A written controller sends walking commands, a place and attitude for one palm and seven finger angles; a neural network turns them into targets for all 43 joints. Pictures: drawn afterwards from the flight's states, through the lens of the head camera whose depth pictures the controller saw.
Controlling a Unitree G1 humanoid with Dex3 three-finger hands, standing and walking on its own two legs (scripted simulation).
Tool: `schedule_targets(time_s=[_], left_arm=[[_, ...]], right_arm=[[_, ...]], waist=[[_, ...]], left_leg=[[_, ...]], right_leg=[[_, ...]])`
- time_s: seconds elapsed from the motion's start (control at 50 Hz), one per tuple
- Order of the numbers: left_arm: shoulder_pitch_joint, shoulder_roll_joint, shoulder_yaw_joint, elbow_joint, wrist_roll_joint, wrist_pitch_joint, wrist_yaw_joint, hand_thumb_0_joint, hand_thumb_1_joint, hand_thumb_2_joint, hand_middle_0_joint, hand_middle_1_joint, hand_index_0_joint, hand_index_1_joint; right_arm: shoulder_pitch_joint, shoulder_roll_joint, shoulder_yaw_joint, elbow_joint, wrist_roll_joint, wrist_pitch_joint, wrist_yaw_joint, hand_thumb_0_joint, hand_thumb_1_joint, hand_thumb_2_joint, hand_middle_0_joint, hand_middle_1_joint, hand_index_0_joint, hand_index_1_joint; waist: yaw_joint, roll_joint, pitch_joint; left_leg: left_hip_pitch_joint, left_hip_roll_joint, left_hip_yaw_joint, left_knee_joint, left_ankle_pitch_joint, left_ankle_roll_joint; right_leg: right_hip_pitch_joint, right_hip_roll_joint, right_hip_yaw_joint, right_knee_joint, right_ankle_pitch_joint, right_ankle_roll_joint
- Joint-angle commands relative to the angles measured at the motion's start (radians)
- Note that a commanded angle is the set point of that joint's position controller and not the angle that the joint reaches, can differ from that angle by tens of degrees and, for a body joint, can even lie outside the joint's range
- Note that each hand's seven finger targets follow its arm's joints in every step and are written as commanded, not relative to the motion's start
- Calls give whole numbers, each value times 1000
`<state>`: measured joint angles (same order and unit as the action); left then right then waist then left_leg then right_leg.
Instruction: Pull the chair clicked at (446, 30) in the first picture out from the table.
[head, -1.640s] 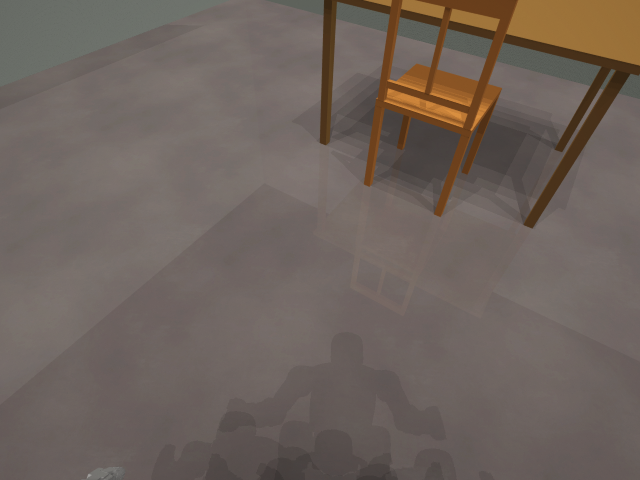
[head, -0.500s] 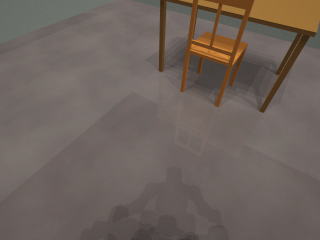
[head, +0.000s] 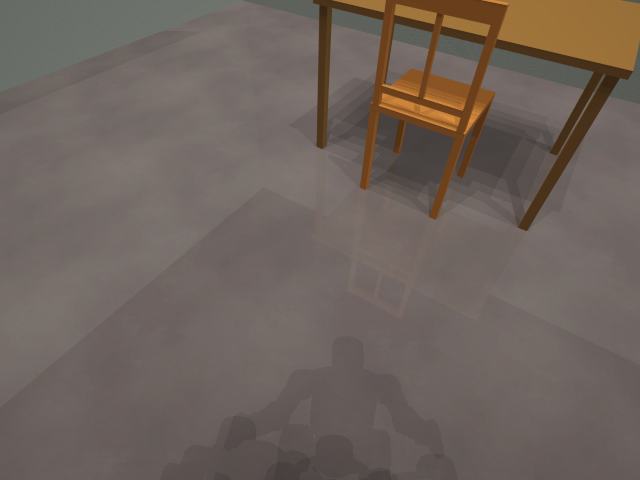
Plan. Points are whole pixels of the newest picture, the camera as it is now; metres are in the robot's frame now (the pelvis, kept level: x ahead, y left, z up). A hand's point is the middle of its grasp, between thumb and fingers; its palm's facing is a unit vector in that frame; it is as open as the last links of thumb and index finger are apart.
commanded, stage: walk to a spot facing it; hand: left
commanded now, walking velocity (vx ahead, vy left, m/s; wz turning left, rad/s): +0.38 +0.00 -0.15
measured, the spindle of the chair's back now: (430, 58) +1.47 -0.30 -0.09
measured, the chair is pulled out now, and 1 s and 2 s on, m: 0.00 0.00 0.00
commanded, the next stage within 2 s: turn to face it in 1.48 s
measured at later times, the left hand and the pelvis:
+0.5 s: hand out of the picture +0.14 +0.15 -0.18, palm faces +0.02 -0.98 -0.18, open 7.3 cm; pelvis +0.14 -0.02 -0.01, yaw -3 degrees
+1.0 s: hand (232, 318) +0.42 +0.20 -0.18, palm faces -0.06 -0.98 -0.17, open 7.3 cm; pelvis +0.36 +0.02 +0.00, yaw -8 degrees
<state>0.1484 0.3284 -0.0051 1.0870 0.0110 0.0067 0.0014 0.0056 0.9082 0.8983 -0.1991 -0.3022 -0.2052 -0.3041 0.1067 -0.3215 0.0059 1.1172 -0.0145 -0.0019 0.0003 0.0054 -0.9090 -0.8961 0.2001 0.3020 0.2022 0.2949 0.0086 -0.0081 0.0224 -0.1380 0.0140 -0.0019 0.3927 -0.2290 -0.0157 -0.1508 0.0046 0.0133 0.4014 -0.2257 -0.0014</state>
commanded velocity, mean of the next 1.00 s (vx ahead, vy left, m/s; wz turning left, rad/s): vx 0.38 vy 0.00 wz -0.10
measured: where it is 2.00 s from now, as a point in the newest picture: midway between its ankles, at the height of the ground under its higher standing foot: (341, 327)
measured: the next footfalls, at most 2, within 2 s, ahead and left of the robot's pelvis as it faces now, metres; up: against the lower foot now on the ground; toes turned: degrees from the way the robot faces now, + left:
right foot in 0.36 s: +0.13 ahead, -0.12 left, +0.00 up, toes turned -10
left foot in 0.76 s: +0.43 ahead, +0.11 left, +0.00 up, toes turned +4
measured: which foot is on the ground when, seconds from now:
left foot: down 0.00-0.36, up 0.38-0.74, down 0.76-1.00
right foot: down 0.00-0.22, up 0.24-0.34, down 0.36-0.76, up 0.78-1.00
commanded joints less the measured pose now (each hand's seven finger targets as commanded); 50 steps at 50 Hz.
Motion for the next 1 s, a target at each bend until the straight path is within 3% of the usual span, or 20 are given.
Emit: schedule_targets(time_s=[0.0,0.12,0.18,0.22,0.26,0.3,0.32,0.34,0.36,0.4,0.44,0.5,0.64,0.68,0.7,0.72,0.74,0.78,0.88,0.98], left_arm=[[80,105,28,-37,11,2,-5,0,900,900,-200,-300,-200,-300],[147,55,47,-58,9,-21,-12,0,900,900,-200,-300,-200,-300],[97,-21,41,-99,9,-39,-14,0,900,900,-200,-300,-200,-300],[-7,-34,43,-144,6,-55,-14,0,900,900,-200,-300,-200,-300],[14,-56,50,-137,5,-59,-23,0,900,900,-200,-300,-200,-300],[219,-77,61,-65,9,-58,-32,0,900,900,-200,-300,-200,-300],[396,-15,78,-6,16,-66,-22,0,900,900,-200,-300,-200,-300],[552,93,105,32,11,-80,-2,0,900,900,-200,-300,-200,-300],[554,81,94,46,-2,-75,8,0,900,900,-200,-300,-200,-300],[431,11,76,14,11,-73,18,0,900,900,-200,-300,-200,-300],[351,-46,63,-5,19,-77,25,0,900,900,-200,-300,-200,-300],[311,-53,57,-1,18,-87,24,0,900,900,-200,-300,-200,-300],[309,-29,68,23,16,-87,22,0,900,900,-200,-300,-200,-300],[282,-18,75,17,13,-85,22,0,900,900,-200,-300,-200,-300],[287,-38,74,11,9,-84,20,0,900,900,-200,-300,-200,-300],[353,-92,73,-5,-3,-77,9,0,900,900,-200,-300,-200,-300],[306,-111,64,-51,-4,-81,-1,0,900,900,-200,-300,-200,-300],[214,-118,63,-66,5,-71,-2,0,900,900,-200,-300,-200,-300],[266,-160,67,-51,23,-21,-21,0,900,900,-200,-300,-200,-300],[135,-149,72,-120,21,-16,-30,0,900,900,-200,-300,-200,-300]], right_arm=[[59,-88,-20,-46,-12,-3,1,0,-900,-900,200,300,200,300],[156,-69,-36,-55,-5,-36,-6,0,-900,-900,200,300,200,300],[310,-97,-59,-16,-4,-52,-20,0,-900,-900,200,300,200,300],[392,-65,-61,11,-8,-60,-27,0,-900,-900,200,300,200,300],[353,-53,-61,5,-13,-60,-29,0,-900,-900,200,300,200,300],[256,-34,-55,-14,-8,-60,-29,0,-900,-900,200,300,200,300],[239,0,-51,-29,6,-67,-20,0,-900,-900,200,300,200,300],[181,54,-37,-85,14,-79,-10,0,-900,-900,200,300,200,300],[90,28,-51,-109,7,-82,-9,0,-900,-900,200,300,200,300],[43,75,-54,-111,-1,-74,-3,0,-900,-900,200,300,200,300],[99,113,-58,-87,-8,-58,5,0,-900,-900,200,300,200,300],[125,138,-60,-92,-6,-38,20,0,-900,-900,200,300,200,300],[24,122,-63,-151,2,-54,36,0,-900,-900,200,300,200,300],[174,86,-74,-109,-6,-62,21,0,-900,-900,200,300,200,300],[327,31,-87,-66,-13,-66,8,0,-900,-900,200,300,200,300],[445,-88,-114,-42,-29,-70,-5,0,-900,-900,200,300,200,300],[497,-146,-121,-38,-16,-60,-9,0,-900,-900,200,300,200,300],[281,-53,-105,-85,-7,-57,-13,0,-900,-900,200,300,200,300],[151,57,-75,-99,-9,-84,-17,0,-900,-900,200,300,200,300],[195,25,-93,-88,-11,-82,-10,0,-900,-900,200,300,200,300]], waist=[[3,-42,84],[-14,20,75],[-69,225,88],[-104,186,132],[-66,151,111],[51,116,43],[122,-53,-44],[167,-337,-77],[166,-199,-4],[109,-74,124],[44,-32,113],[-1,-113,94],[-3,-123,127],[-85,-73,53],[-144,-2,-52],[-161,251,-194],[-156,313,-200],[-94,185,-32],[27,129,45],[2,102,67]], left_leg=[[-131,62,-48,-21,-308,29],[-84,113,-77,48,-210,73],[157,294,-294,-79,3,188],[250,366,-324,-81,319,252],[171,336,-219,-40,335,210],[-72,216,-33,137,242,123],[-243,126,73,389,211,75],[-495,15,148,680,-211,32],[-570,45,57,797,-319,41],[-629,115,17,861,-218,33],[-557,136,29,782,-161,17],[-496,129,82,616,-64,-4],[-288,74,151,303,55,33],[-73,30,172,213,71,48],[138,62,129,166,69,67],[359,308,-233,70,-7,149],[331,459,-499,-110,-86,227],[78,451,-422,-199,-398,218],[-229,301,-30,-234,-168,139],[-156,293,43,-265,-138,159]], right_leg=[[-100,-105,167,-112,-377,-50],[-147,-71,137,53,-230,-79],[-403,20,-50,378,-156,-34],[-550,-46,-33,471,-339,-26],[-421,-66,-55,358,-324,-29],[-15,-20,-135,136,-94,-36],[241,-112,13,57,-104,-81],[380,-398,453,-133,-56,-190],[315,-436,539,-164,1,-254],[156,-413,436,-165,9,-253],[67,-358,278,-171,58,-215],[12,-276,96,-193,150,-170],[6,-239,6,-166,284,-123],[-3,-206,-48,42,453,-99],[-63,-168,-74,267,438,-74],[-268,-40,-140,603,64,-30],[-386,31,-83,872,-346,-28],[-514,-78,-14,1006,-227,-39],[-348,-148,-42,770,-71,-4],[-319,-151,-90,434,8,17]])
